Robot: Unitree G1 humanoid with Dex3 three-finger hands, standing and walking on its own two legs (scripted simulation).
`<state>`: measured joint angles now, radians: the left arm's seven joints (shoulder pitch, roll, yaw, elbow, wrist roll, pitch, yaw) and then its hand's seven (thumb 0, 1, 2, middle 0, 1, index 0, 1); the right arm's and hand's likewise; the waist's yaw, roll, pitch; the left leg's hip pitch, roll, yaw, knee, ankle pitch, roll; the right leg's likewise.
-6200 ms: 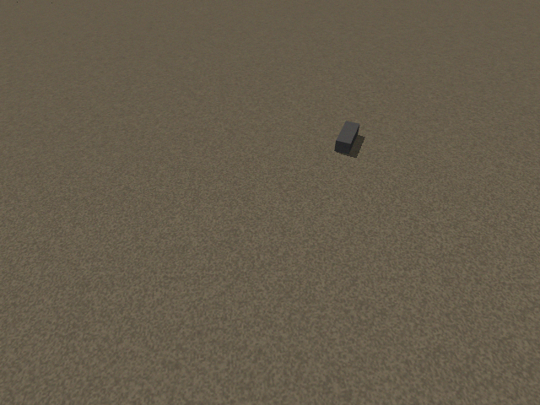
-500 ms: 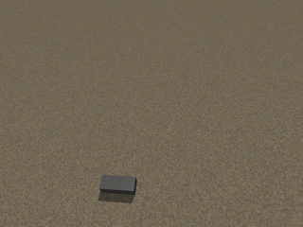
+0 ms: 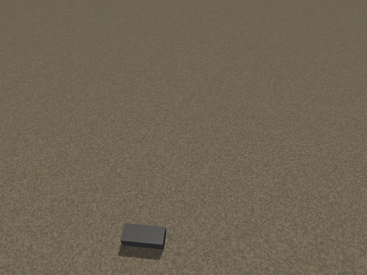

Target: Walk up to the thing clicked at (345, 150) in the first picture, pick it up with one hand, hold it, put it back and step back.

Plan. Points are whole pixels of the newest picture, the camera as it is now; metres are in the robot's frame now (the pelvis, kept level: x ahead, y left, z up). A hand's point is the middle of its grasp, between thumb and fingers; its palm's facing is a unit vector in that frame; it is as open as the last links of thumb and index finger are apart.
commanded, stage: walk up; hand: left
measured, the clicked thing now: (144, 236) +0.46 +0.24 -0.74
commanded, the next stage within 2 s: none
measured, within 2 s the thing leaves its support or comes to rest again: neither
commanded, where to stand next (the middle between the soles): +0.07 +0.02 m, yaw -4 degrees
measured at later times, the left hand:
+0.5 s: hand out of the picture +0.10 +0.27 -0.16, palm faces +0.00 -0.95 -0.32, open 7.4 cm
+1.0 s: hand out of the picture +0.12 +0.26 -0.16, palm faces +0.00 -0.94 -0.33, open 7.4 cm
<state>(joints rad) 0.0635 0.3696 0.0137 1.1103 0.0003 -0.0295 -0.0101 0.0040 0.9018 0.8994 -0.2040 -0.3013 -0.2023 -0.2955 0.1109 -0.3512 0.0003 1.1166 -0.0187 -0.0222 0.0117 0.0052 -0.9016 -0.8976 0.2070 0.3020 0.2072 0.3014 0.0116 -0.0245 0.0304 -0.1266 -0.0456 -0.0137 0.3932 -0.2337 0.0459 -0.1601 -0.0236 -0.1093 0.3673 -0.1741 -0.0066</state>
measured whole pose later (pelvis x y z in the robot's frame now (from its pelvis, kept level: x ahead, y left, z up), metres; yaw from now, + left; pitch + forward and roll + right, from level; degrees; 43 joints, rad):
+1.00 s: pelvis +0.03 +0.01 +0.00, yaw +0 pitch -1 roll +0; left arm 0.06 0.35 0.02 1.15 0.01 -0.01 0.00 0.00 0.90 0.90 -0.20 -0.30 -0.20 -0.30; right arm 0.09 -0.34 -0.01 1.13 -0.02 -0.01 0.00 0.01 -0.90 -0.90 0.21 0.30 0.21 0.30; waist 0.00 -0.01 0.05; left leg -0.04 -0.06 -0.02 0.28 -0.22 0.05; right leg -0.09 -0.04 -0.11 0.30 -0.18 0.01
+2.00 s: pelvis +0.00 -0.02 -0.04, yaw -4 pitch -1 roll +0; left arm 0.25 0.34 0.04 0.90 0.04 -0.01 0.00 0.00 0.90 0.90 -0.21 -0.30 -0.21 -0.30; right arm 0.15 -0.44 -0.08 0.87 -0.03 0.06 0.01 0.01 -0.90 -0.90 0.21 0.30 0.21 0.30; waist 0.00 0.07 0.12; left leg -0.52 0.01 -0.06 1.09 -0.49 0.00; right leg -0.34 -0.04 0.10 0.82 -0.46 0.04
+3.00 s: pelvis +0.00 +0.00 -0.04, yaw -1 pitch -2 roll +1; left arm 0.09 0.38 0.04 0.78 0.03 -0.01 0.03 0.00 0.90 0.90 -0.21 -0.30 -0.21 -0.30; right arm 0.17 -0.42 -0.05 0.83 -0.02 0.04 0.00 0.00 -0.90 -0.90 0.21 0.30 0.21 0.30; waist 0.00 0.03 0.18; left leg -0.38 -0.03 -0.07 0.96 -0.57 0.00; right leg -0.49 -0.05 0.02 0.79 -0.27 0.01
